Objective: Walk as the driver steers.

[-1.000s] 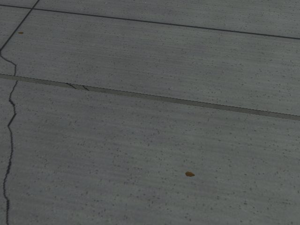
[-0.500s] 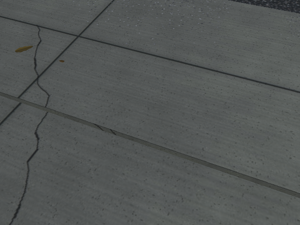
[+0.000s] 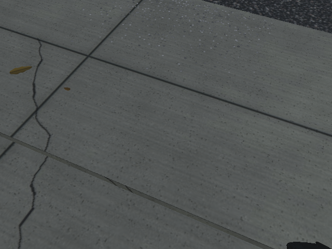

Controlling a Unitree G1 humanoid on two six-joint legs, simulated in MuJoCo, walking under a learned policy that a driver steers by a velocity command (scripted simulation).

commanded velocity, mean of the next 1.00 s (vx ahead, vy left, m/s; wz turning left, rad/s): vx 0.18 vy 0.00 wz -0.53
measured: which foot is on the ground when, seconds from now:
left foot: down 0.00-0.38, up 0.40-0.82, down 0.84-1.00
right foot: up 0.00-0.36, down 0.38-0.84, up 0.86-1.00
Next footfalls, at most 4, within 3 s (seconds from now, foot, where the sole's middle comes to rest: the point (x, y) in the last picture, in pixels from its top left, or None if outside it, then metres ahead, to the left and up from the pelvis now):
0.38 right None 0.33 -0.15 -0.77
0.84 left None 0.39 0.07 -0.77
1.24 right None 0.21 -0.13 -0.77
1.66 left None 0.43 0.01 -0.77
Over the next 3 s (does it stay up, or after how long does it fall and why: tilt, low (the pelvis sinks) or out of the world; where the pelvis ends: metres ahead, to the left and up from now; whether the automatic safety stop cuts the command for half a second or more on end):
stays up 0.93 -0.37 0.06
